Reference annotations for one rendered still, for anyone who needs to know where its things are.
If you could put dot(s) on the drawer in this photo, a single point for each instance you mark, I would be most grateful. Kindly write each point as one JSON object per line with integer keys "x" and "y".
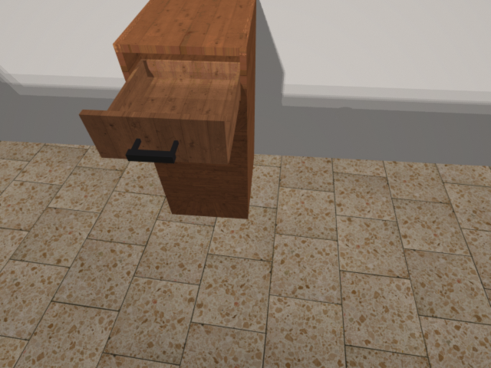
{"x": 194, "y": 102}

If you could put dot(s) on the cabinet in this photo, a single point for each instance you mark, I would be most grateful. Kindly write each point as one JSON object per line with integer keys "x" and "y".
{"x": 202, "y": 30}

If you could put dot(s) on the handle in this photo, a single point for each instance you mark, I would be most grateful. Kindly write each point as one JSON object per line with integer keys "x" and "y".
{"x": 151, "y": 156}

